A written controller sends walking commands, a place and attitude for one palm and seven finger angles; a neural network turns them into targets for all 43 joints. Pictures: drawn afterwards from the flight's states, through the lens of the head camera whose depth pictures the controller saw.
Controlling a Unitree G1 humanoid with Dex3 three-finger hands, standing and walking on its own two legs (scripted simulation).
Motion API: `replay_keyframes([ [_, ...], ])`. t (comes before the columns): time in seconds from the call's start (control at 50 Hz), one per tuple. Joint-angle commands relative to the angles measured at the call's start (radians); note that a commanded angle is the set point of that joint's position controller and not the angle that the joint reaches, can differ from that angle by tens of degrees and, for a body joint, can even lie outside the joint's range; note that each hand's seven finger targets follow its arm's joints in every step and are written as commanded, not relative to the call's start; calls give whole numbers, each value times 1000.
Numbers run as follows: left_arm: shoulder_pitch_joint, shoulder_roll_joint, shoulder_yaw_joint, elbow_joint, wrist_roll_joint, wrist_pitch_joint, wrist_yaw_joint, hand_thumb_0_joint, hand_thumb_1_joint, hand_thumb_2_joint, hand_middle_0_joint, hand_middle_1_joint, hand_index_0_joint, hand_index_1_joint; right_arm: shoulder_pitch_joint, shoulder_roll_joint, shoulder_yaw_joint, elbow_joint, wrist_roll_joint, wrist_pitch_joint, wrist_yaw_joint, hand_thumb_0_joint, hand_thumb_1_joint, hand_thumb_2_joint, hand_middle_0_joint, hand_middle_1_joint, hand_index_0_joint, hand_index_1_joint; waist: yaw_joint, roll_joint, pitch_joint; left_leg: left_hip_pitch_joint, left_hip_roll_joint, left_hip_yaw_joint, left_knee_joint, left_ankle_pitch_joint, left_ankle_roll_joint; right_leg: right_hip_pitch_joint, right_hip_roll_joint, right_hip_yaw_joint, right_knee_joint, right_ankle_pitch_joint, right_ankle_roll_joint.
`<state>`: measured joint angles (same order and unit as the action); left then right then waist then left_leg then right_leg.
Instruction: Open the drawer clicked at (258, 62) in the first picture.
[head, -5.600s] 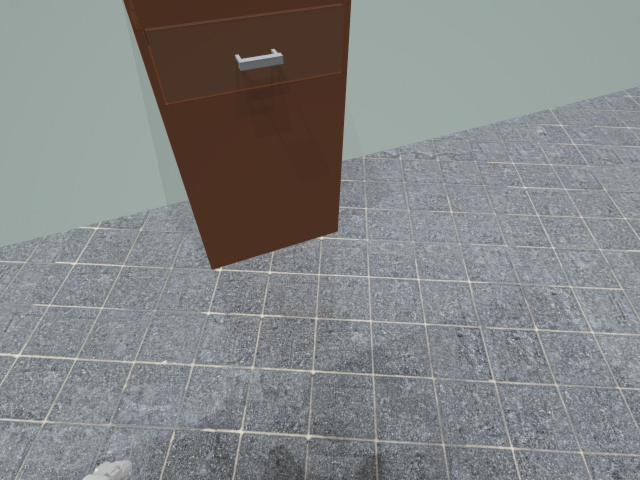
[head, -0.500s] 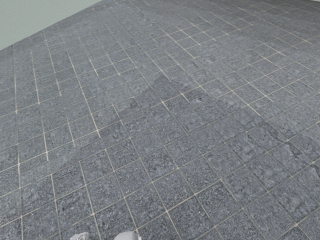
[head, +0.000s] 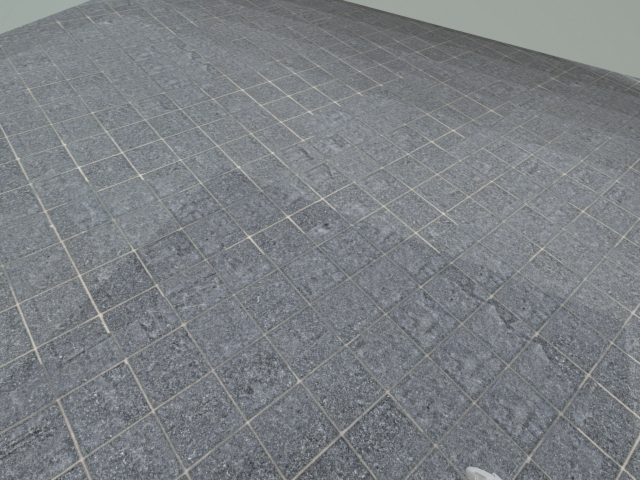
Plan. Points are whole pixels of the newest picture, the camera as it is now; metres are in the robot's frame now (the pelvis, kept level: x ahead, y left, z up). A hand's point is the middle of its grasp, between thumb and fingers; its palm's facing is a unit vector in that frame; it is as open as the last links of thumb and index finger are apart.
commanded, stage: walk to a spot facing it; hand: left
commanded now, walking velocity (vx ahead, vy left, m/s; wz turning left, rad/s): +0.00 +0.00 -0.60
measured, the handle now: out of the picture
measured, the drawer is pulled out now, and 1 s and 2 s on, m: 0.00 0.00 0.00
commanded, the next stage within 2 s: turn to face it in 0.24 s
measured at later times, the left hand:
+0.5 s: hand (270, 374) +0.30 +0.10 -0.16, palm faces -0.28 -0.93 -0.24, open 7.4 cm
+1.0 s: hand (183, 434) +0.20 +0.22 -0.18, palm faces +0.09 -0.97 -0.24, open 7.4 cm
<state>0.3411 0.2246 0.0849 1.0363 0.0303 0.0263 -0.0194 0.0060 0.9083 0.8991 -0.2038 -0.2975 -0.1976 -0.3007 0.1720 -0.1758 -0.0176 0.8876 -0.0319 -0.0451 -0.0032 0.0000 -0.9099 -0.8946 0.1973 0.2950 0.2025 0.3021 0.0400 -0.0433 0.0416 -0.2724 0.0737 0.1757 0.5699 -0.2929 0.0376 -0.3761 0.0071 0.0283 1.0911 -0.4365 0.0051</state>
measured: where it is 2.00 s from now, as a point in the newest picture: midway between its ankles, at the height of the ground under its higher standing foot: outside the picture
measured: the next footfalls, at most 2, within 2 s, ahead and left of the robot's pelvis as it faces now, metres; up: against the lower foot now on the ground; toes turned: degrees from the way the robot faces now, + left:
right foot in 0.42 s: +0.16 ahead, -0.14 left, +0.00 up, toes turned -20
left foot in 0.86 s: +0.20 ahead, +0.09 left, +0.00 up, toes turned +9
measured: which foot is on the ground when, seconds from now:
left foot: down 0.00-0.42, up 0.44-0.84, down 0.86-1.00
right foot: up 0.00-0.40, down 0.42-0.88, up 0.90-1.00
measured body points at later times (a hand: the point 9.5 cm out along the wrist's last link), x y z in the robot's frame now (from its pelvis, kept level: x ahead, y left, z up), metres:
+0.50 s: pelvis +0.11 -0.04 -0.01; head +0.15 -0.07 +0.43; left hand +0.31 +0.15 -0.14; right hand +0.01 -0.24 -0.18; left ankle +0.04 +0.10 -0.67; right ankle +0.12 -0.12 -0.73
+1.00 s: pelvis +0.14 +0.00 -0.01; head +0.19 +0.03 +0.44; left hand +0.19 +0.27 -0.16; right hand +0.22 -0.26 -0.13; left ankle +0.16 +0.08 -0.73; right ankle +0.11 -0.15 -0.65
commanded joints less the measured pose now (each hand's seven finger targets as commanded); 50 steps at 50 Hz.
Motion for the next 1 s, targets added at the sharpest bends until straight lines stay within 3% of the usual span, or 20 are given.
replay_keyframes([
  [0.0, -15, 33, 20, -92, -5, -11, -14, 0, 900, 900, -200, -300, -200, -300, 106, -141, -34, 0, 13, -17, -33, 0, -900, -900, 200, 300, 200, 300, -24, 191, 8, 103, 269, -135, -306, 441, -24, -182, -70, -19, 160, 126, 33],
  [0.06, -26, 18, 18, -100, -5, 8, -9, 0, 900, 900, -200, -300, -200, -300, 154, -132, -35, 27, 16, -15, -36, 0, -900, -900, 200, 300, 200, 300, -27, 178, -29, 156, 254, -45, -254, 649, -3, -200, -67, -41, 157, 149, 47],
  [0.22, -216, 3, 8, -175, -4, 24, -11, 0, 900, 900, -200, -300, -200, -300, 215, -135, -52, 70, 7, 6, -35, 0, -900, -900, 200, 300, 200, 300, -68, 189, 16, 266, 281, 31, -216, 689, 55, -262, -87, -107, -94, 169, 55],
  [0.28, -276, 9, 2, -202, -4, 14, -8, 0, 900, 900, -200, -300, -200, -300, 234, -155, -67, 83, 2, 19, -29, 0, -900, -900, 200, 300, 200, 300, -93, 208, 16, 304, 304, 60, -166, 726, 61, -204, -70, -148, -262, 106, 35],
  [0.34, -207, 20, -3, -192, 0, -14, 4, 0, 900, 900, -200, -300, -200, -300, 246, -178, -72, 95, 8, 22, -23, 0, -900, -900, 200, 300, 200, 300, -60, 197, -55, 302, 298, 73, -8, 915, 35, -12, -15, -169, -457, 119, -6],
  [0.36, -111, 42, -1, -163, 4, -32, 11, 0, 900, 900, -200, -300, -200, -300, 246, -174, -69, 95, 16, 21, -20, 0, -900, -900, 200, 300, 200, 300, -11, 159, -114, 245, 265, 88, 127, 868, -2, 158, -16, -157, -611, 273, -14],
  [0.38, 2, 138, 13, -120, 14, -52, 27, 0, 900, 900, -200, -300, -200, -300, 267, -130, -56, 88, 31, 23, -11, 0, -900, -900, 200, 300, 200, 300, 32, -49, -221, -24, 192, 113, 361, 508, -53, 480, -192, 30, -629, 686, -68],
  [0.4, 77, 213, 25, -83, -6, -62, 38, 0, 900, 900, -200, -300, -200, -300, 225, -63, -36, 58, 39, 30, -14, 0, -900, -900, 200, 300, 200, 300, 44, -201, -317, -209, 37, 42, 600, -330, -105, 586, -456, 292, -587, 1223, -210],
  [0.42, 39, 190, 6, -84, -20, -58, 47, 0, 900, 900, -200, -300, -200, -300, 196, -68, -31, 55, 43, 43, -27, 0, -900, -900, 200, 300, 200, 300, 31, -112, -318, -174, 50, -124, 626, -366, -83, 508, -448, 190, -606, 1203, -266],
  [0.46, -105, 134, -13, -104, -15, -61, 55, 0, 900, 900, -200, -300, -200, -300, 200, -44, -28, 93, 32, 54, -21, 0, -900, -900, 200, 300, 200, 300, -16, -90, -191, -176, 62, -162, 618, -260, -80, 348, -370, 95, -664, 932, -216],
  [0.52, -197, 83, -33, -114, -15, -56, 57, 0, 900, 900, -200, -300, -200, -300, 220, -32, -29, 131, 25, 80, -18, 0, -900, -900, 200, 300, 200, 300, -68, -54, -50, -144, 53, -147, 542, -175, -96, 168, -325, -54, -725, 843, -150],
  [0.64, -199, 90, -14, -122, -10, -39, 58, 0, 900, 900, -200, -300, -200, -300, 169, -44, -48, 103, 19, 94, 0, 0, -900, -900, 200, 300, 200, 300, -61, -102, -1, -184, 40, -91, 467, -114, -112, 141, -338, -144, -768, 563, -148],
  [0.76, -168, 112, 11, -135, 0, -28, 59, 0, 900, 900, -200, -300, -200, -300, 64, -48, -59, 30, 15, 80, 16, 0, -900, -900, 200, 300, 200, 300, -29, -129, -22, -151, 28, -46, 242, -107, -94, 192, -380, -163, -686, 538, -135],
  [0.8, -177, 117, 16, -141, -5, -22, 58, 0, 900, 900, -200, -300, -200, -300, 112, -67, -64, 24, 12, 73, 18, 0, -900, -900, 200, 300, 200, 300, -58, -75, -71, -56, 13, -35, 73, 9, -83, 199, -363, -205, -572, 502, -90],
  [0.82, -175, 109, 16, -148, -14, -18, 55, 0, 900, 900, -200, -300, -200, -300, 175, -102, -73, 36, 9, 66, 19, 0, -900, -900, 200, 300, 200, 300, -91, 26, -121, 63, 20, -68, -57, 147, -68, 157, -332, -231, -433, 440, -49],
  [0.84, -157, 61, 13, -178, -24, -13, 49, 0, 900, 900, -200, -300, -200, -300, 230, -206, -96, 34, 2, 54, 15, 0, -900, -900, 200, 300, 200, 300, -113, 316, -148, 185, 222, -388, -165, 455, 34, -52, -202, -266, -203, 111, 36],
  [0.86, -211, 31, -4, -224, -20, -8, 49, 0, 900, 900, -200, -300, -200, -300, 265, -277, -108, 34, 7, 55, 6, 0, -900, -900, 200, 300, 200, 300, -135, 428, -144, 207, 393, -602, -222, 761, 161, -202, -106, -179, 4, -282, 78],
  [0.88, -251, 63, -3, -237, -11, 0, 48, 0, 900, 900, -200, -300, -200, -300, 261, -273, -104, 38, 8, 59, 3, 0, -900, -900, 200, 300, 200, 300, -129, 265, -136, 162, 395, -532, -216, 594, 183, -185, -127, -87, 92, -215, 58],
  [0.92, -246, 55, 10, -208, -7, 1, 42, 0, 900, 900, -200, -300, -200, -300, 158, -231, -92, 14, 6, 50, -14, 0, -900, -900, 200, 300, 200, 300, -95, 261, -115, 164, 290, -494, -218, 497, 129, -275, -128, -40, 158, -67, 70],
  [0.98, -189, 75, 14, -173, -11, -3, 30, 0, 900, 900, -200, -300, -200, -300, 88, -211, -79, -16, 14, 37, -17, 0, -900, -900, 200, 300, 200, 300, -59, 156, -132, 180, 190, -365, -211, 548, 84, -240, -117, -35, 146, 69, 87],
])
